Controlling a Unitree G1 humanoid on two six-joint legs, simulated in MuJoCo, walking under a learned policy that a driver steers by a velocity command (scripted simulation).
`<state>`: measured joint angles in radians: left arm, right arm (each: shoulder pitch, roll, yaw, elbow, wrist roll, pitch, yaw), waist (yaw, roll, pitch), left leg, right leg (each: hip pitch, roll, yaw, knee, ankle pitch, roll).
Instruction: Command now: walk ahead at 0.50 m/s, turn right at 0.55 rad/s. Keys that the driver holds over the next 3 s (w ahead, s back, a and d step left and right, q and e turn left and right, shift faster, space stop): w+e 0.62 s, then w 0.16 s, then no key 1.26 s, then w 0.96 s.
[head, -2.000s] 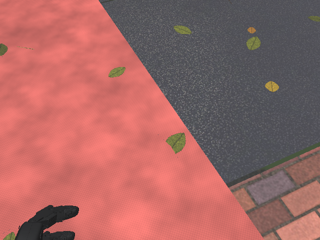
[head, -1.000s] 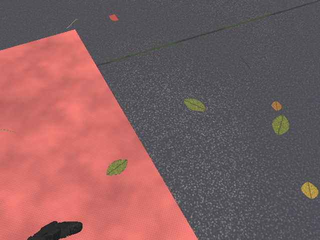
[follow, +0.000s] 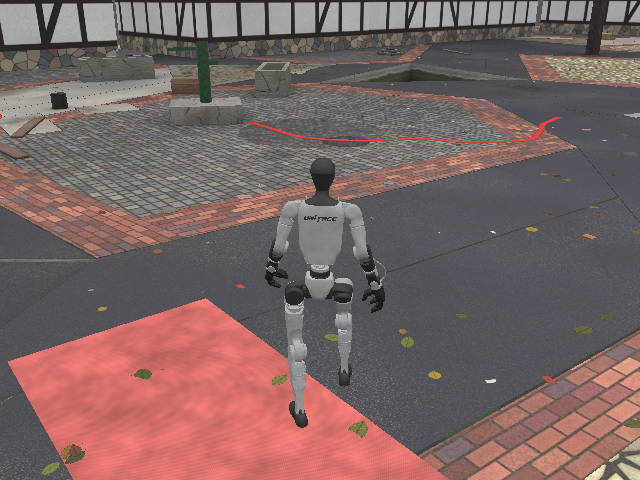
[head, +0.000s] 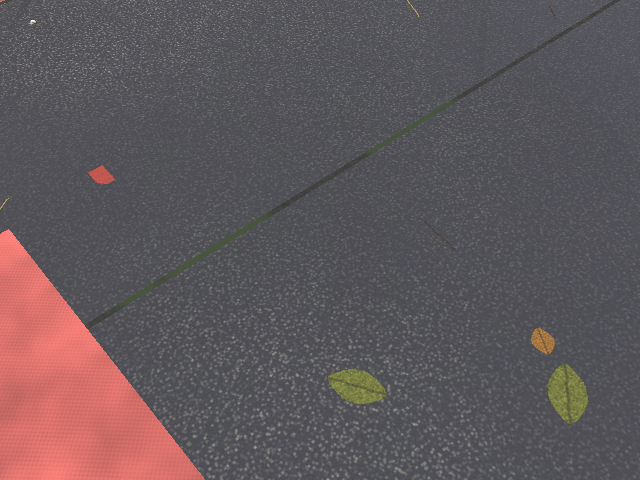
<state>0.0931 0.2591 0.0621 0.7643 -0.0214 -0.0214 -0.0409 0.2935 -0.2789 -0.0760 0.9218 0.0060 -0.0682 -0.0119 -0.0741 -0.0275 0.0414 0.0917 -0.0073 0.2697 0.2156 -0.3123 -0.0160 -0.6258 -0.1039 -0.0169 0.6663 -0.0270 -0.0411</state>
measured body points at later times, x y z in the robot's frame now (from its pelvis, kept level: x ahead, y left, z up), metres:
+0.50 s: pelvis +0.28 -0.05 +0.01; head +0.31 -0.07 +0.45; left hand +0.40 +0.23 -0.10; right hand +0.44 -0.34 -0.08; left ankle +0.51 +0.06 -0.70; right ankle +0.18 -0.11 -0.73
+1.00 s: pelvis +0.54 -0.12 +0.00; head +0.56 -0.14 +0.45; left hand +0.84 -0.01 -0.08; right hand +0.41 -0.37 -0.13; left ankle +0.51 +0.03 -0.73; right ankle +0.60 -0.29 -0.72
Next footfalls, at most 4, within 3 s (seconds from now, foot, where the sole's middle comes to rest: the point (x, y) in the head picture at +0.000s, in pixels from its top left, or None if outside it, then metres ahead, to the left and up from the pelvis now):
0.08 right None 0.22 -0.12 -0.77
0.58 left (315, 441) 0.55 0.02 -0.77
1.02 right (459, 388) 0.64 -0.31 -0.77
1.32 left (344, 370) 0.71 -0.06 -0.77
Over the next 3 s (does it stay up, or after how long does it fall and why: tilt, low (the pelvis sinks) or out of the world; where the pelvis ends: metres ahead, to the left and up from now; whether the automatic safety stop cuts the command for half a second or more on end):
stays up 1.01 -0.32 0.01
